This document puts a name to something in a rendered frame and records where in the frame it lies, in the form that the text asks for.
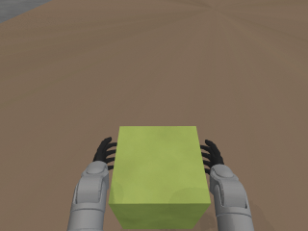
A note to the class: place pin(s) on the left robot forearm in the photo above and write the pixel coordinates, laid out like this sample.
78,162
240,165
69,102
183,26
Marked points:
88,204

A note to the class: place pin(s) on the right robot forearm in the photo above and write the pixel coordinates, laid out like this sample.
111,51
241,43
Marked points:
230,198

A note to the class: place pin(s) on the carton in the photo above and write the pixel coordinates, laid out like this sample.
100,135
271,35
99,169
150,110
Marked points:
159,179

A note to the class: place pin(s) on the robot right hand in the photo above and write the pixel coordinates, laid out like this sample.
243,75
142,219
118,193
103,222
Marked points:
214,156

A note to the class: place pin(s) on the robot left hand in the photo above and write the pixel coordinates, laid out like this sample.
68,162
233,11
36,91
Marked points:
102,152

